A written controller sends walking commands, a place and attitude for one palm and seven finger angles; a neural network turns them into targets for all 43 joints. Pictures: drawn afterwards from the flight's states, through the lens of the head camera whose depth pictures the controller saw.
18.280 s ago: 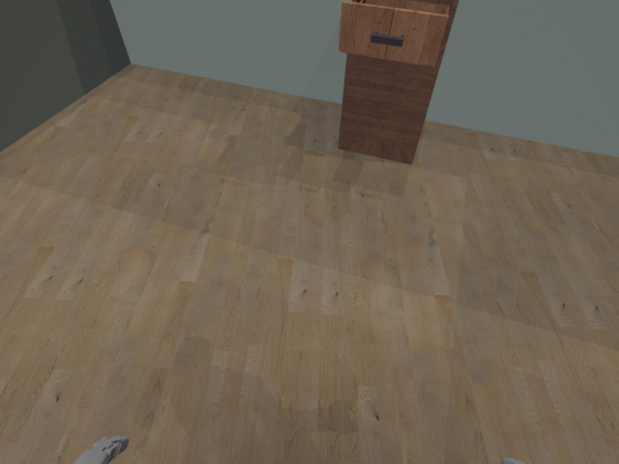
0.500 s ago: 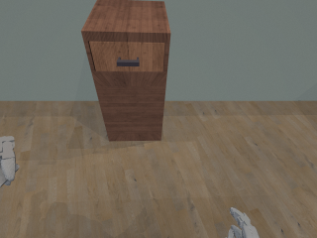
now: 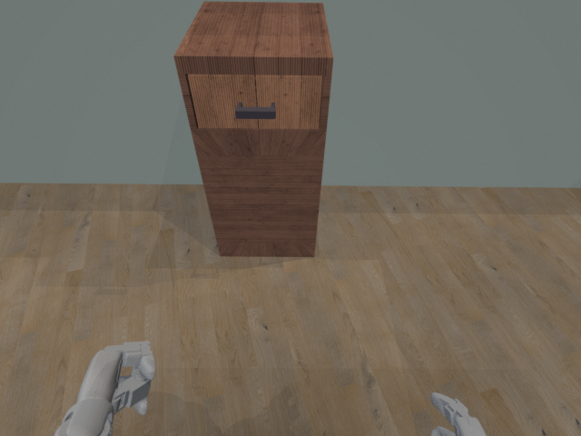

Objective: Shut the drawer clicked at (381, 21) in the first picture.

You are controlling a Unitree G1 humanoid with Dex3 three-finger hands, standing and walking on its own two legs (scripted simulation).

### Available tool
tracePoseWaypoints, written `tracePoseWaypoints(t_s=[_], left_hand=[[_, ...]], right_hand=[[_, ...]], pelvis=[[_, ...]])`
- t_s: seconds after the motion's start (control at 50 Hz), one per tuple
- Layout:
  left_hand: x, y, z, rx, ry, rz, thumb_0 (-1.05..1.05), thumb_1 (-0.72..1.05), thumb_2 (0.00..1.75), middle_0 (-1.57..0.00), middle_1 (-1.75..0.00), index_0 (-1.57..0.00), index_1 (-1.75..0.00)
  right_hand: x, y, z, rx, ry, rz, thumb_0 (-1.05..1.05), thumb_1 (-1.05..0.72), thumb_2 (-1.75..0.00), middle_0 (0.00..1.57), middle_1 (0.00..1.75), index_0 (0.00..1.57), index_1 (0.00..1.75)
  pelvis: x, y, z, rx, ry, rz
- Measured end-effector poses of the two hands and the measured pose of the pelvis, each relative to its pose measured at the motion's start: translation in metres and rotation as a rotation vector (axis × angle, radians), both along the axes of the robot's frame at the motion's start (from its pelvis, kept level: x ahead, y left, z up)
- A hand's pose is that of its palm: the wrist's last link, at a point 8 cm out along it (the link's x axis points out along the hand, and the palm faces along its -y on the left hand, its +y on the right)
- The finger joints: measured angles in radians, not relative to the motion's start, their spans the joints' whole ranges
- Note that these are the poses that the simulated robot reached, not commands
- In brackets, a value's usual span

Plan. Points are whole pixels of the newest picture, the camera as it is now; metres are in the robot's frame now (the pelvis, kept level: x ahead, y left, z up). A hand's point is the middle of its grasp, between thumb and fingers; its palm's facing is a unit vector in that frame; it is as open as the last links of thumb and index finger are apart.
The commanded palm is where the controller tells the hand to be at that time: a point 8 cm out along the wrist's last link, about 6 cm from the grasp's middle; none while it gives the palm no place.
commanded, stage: let the arm hang, fingers relaxed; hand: left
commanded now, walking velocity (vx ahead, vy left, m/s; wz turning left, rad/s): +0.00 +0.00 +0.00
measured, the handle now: (256, 109) +0.93 +0.11 -0.03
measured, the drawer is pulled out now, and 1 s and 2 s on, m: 0.00 0.00 0.00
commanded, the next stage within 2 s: look to check the result in 0.92 s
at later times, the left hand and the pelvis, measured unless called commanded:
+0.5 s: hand out of the picture -0.03 +0.20 -0.16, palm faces +0.07 -0.96 -0.26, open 6.4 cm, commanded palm none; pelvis +0.00 -0.01 +0.01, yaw +3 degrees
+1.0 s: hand out of the picture +0.11 +0.22 -0.14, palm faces +0.03 -0.96 -0.29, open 7.4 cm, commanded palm none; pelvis +0.03 -0.01 +0.02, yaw +2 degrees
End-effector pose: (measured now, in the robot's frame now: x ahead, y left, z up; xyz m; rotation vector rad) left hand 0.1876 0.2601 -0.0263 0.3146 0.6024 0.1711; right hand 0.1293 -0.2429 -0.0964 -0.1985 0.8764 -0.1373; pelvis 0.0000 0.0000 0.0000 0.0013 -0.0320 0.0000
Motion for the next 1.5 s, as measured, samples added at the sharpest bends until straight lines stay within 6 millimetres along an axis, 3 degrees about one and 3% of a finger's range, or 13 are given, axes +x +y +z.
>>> tracePoseWaypoints(t_s=[0.04,0.08,0.16,0.22,0.28,0.34,0.42,0.5,0.6,0.76,0.9,1.16,1.5], left_hand=[[-0.035,-0.023,-0.048,-0.073,0.185,-0.002,0.01,0.9,0.9,-1.24,-1.44,-1.23,-1.43],[-0.077,-0.045,-0.083,-0.147,0.367,0.006,0.01,0.91,0.9,-1.17,-1.37,-1.16,-1.36],[-0.131,-0.029,-0.106,-0.149,0.516,0.126,0.01,0.9,0.9,-1.04,-1.3,-1.03,-1.21],[-0.166,-0.02,-0.115,-0.159,0.629,0.172,0.01,0.9,0.9,-0.93,-1.17,-0.91,-1.09],[-0.196,-0.015,-0.109,-0.159,0.724,0.209,0.01,0.9,0.9,-0.81,-1.02,-0.8,-0.96],[-0.219,-0.012,-0.102,-0.149,0.782,0.24,0.01,0.9,0.9,-0.69,-0.87,-0.68,-0.84],[-0.234,-0.013,-0.097,-0.138,0.827,0.261,0.01,0.9,0.9,-0.53,-0.68,-0.52,-0.66],[-0.226,-0.014,-0.095,-0.136,0.82,0.257,0.01,0.9,0.9,-0.39,-0.51,-0.38,-0.5],[-0.194,-0.014,-0.095,-0.138,0.749,0.232,0.01,0.9,0.9,-0.28,-0.39,-0.27,-0.38],[-0.135,-0.011,-0.09,-0.13,0.634,0.182,0.0,0.9,0.9,-0.22,-0.32,-0.21,-0.31],[-0.104,-0.002,-0.083,-0.099,0.608,0.164,0.0,0.9,0.9,-0.21,-0.3,-0.2,-0.3],[-0.079,0.01,-0.073,-0.052,0.615,0.169,0.0,0.9,0.9,-0.21,-0.3,-0.2,-0.3],[-0.063,0.003,-0.072,-0.049,0.625,0.166,0.0,0.9,0.9,-0.21,-0.3,-0.2,-0.3]], right_hand=[[-0.016,-0.003,-0.009,0.012,0.059,-0.014,0.01,-0.9,-0.9,0.2,0.29,0.21,0.3],[-0.037,-0.005,-0.015,0.014,0.146,-0.028,0.01,-0.9,-0.9,0.2,0.29,0.21,0.3],[-0.086,-0.007,-0.025,-0.006,0.348,-0.042,0.01,-0.9,-0.9,0.2,0.29,0.21,0.3],[-0.123,-0.003,-0.028,-0.014,0.476,-0.054,0.01,-0.9,-0.9,0.2,0.29,0.2,0.3],[-0.148,0.002,-0.026,0.0,0.573,-0.058,0.01,-0.9,-0.9,0.19,0.29,0.2,0.3],[-0.156,0.004,-0.026,0.015,0.607,-0.061,0.01,-0.9,-0.9,0.2,0.29,0.21,0.3],[-0.145,0.001,-0.029,0.024,0.577,-0.065,0.01,-0.9,-0.9,0.2,0.29,0.21,0.3],[-0.123,-0.002,-0.031,0.024,0.512,-0.062,0.01,-0.9,-0.9,0.2,0.29,0.21,0.3],[-0.095,-0.007,-0.028,0.012,0.442,-0.05,0.01,-0.9,-0.9,0.2,0.29,0.21,0.3],[-0.067,-0.015,-0.021,-0.01,0.393,-0.043,0.01,-0.9,-0.9,0.2,0.29,0.21,0.3],[-0.054,-0.026,-0.018,-0.029,0.402,-0.046,0.01,-0.9,-0.9,0.2,0.29,0.21,0.3],[-0.025,-0.042,-0.014,-0.056,0.405,-0.038,0.01,-0.9,-0.9,0.2,0.29,0.21,0.3],[0.012,-0.057,-0.007,-0.079,0.368,-0.022,0.01,-0.9,-0.9,0.2,0.29,0.21,0.3]], pelvis=[[-0.003,-0.007,-0.004,0.008,-0.014,0.0],[-0.003,-0.011,-0.003,-0.003,-0.016,0.019],[-0.005,-0.014,-0.002,-0.037,-0.001,0.047],[-0.007,-0.012,0.0,-0.043,0.004,0.053],[-0.007,-0.01,0.007,-0.042,0.018,0.052],[-0.006,-0.01,0.011,-0.03,0.02,0.052],[-0.004,-0.01,0.013,-0.018,0.009,0.049],[-0.001,-0.009,0.015,-0.018,0.004,0.046],[0.002,-0.009,0.016,-0.018,0.004,0.042],[0.013,-0.009,0.019,-0.01,0.007,0.04],[0.025,-0.009,0.021,-0.007,0.014,0.038],[0.044,-0.013,0.024,-0.003,0.013,0.036],[0.061,-0.021,0.026,-0.001,0.018,0.032]])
